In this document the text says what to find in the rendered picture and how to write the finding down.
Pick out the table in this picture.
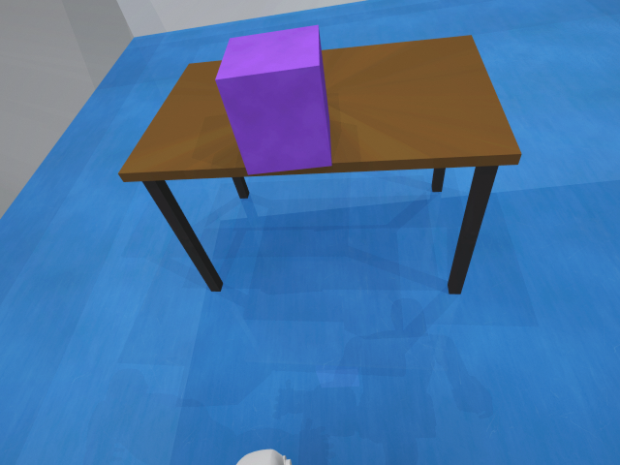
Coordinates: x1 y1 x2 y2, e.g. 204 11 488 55
118 35 521 295

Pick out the carton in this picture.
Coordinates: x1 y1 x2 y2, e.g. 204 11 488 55
215 25 332 175

